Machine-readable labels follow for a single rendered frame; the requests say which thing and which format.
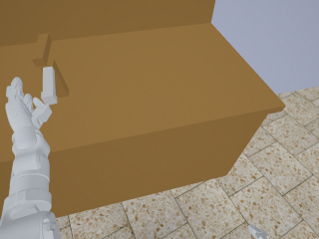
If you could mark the left robot forearm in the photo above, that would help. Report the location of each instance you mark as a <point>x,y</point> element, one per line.
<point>30,175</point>

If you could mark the counter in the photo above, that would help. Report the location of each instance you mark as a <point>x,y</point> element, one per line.
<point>150,96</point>

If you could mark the right robot hand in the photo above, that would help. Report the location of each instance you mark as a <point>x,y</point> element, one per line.
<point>257,233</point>

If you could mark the tap lever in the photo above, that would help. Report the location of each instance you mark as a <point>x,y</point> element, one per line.
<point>48,95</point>

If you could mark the left robot upper arm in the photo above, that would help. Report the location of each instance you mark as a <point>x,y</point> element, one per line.
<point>39,225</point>

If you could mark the left robot hand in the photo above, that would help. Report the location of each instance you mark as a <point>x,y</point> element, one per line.
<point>19,109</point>

